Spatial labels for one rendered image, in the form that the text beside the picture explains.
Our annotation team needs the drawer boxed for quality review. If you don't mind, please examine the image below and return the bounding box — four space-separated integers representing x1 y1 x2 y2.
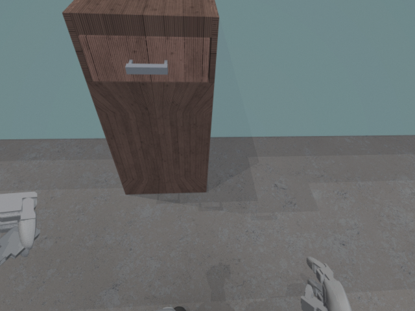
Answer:
78 35 210 82

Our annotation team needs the handle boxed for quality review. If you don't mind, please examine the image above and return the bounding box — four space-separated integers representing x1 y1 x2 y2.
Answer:
125 60 168 75

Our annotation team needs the robot right hand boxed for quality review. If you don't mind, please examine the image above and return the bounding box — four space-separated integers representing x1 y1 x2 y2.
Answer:
301 257 351 311

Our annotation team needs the cabinet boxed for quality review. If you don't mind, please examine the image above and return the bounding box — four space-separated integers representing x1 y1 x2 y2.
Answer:
62 0 219 194

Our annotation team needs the robot left hand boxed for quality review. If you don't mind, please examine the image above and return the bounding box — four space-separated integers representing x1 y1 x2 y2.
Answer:
0 192 40 266

